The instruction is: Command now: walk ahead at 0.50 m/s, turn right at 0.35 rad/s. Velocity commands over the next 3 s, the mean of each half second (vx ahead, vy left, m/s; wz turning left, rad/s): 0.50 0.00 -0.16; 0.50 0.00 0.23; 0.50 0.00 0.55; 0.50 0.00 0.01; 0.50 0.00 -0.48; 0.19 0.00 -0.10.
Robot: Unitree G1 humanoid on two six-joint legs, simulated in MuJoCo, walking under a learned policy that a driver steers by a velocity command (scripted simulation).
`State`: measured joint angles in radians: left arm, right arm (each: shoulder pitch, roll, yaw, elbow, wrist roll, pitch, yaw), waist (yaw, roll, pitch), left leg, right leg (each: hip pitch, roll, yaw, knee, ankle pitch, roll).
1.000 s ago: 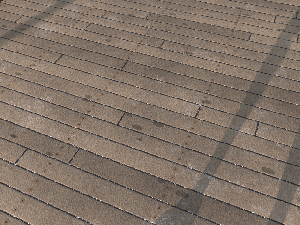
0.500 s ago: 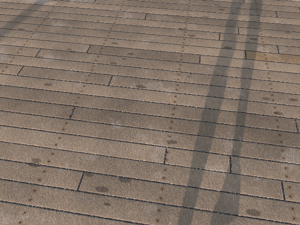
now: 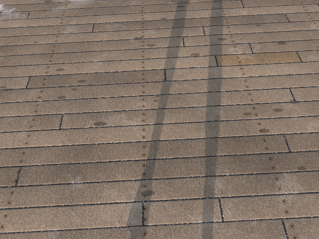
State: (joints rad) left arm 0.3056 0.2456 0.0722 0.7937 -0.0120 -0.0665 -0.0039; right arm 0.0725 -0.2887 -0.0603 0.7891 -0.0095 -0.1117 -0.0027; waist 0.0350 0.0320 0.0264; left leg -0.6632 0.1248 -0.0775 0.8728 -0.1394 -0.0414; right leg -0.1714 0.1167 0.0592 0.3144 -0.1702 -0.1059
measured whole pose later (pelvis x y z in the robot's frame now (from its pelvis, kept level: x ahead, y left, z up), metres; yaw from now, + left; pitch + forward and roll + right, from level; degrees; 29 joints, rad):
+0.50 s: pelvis +0.29 +0.07 +0.00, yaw -3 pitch +2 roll +1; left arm 0.19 0.28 0.06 0.75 -0.01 -0.07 0.01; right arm 0.33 -0.25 -0.05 0.88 0.00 -0.10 0.02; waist -0.05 -0.04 0.01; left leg -0.16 -0.07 0.03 0.28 -0.16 0.07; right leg -0.64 -0.10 0.05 0.95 -0.20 -0.01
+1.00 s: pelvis +0.55 +0.00 +0.00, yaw +6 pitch +1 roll -2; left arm 0.28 0.25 0.07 0.82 0.01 -0.11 -0.01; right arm 0.24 -0.31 -0.08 0.82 0.03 -0.03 0.00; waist 0.02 0.05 0.02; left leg -0.64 0.10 -0.06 1.10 -0.23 0.01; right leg -0.16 0.02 -0.14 0.32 -0.18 -0.04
